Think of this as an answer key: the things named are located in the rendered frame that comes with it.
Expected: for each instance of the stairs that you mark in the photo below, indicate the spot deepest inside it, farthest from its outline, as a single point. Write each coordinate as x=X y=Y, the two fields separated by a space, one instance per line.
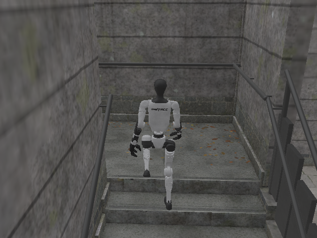
x=200 y=209

